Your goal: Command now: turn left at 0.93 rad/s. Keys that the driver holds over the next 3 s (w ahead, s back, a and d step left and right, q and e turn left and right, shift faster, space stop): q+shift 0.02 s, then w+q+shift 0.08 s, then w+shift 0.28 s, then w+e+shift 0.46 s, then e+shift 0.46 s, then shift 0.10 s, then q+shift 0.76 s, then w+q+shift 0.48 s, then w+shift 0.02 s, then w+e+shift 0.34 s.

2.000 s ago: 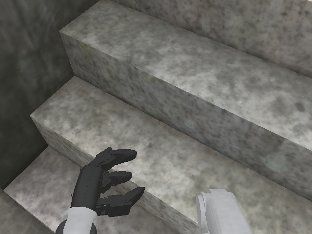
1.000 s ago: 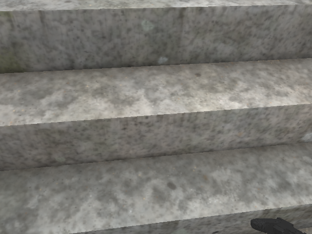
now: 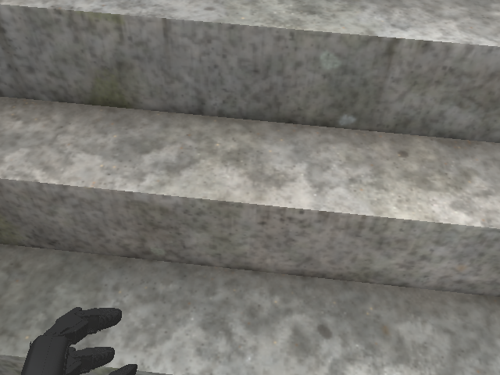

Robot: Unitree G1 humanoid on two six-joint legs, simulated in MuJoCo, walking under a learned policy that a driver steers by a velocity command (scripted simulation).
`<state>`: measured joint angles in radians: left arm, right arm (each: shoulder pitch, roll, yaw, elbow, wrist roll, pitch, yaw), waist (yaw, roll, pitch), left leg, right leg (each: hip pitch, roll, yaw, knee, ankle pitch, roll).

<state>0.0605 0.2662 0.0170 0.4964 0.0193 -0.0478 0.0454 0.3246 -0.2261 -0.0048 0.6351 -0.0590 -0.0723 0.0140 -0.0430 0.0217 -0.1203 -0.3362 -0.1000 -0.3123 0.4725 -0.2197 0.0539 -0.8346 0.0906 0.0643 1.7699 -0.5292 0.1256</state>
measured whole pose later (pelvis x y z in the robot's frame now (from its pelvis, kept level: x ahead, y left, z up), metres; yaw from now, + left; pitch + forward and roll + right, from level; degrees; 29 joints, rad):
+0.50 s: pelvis +0.04 -0.06 -0.01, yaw +14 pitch +5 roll -1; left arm 0.53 0.14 0.04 0.99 0.03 -0.13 0.01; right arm -0.04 -0.09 0.03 0.50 -0.07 -0.01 -0.01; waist 0.05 0.05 -0.01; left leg -1.28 0.00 -0.01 2.19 -0.51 0.13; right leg -0.03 0.03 -0.06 0.30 -0.36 -0.03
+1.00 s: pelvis +0.29 -0.01 +0.22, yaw -7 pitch +7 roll -1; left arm -0.16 0.12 -0.04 0.42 -0.01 0.09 -0.05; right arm 0.40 -0.23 -0.03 1.14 -0.12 -0.04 0.12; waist 0.06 0.04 -0.13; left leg -0.11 0.14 0.35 0.30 -0.17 0.09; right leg -1.34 0.08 -0.03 1.86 -0.41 -0.23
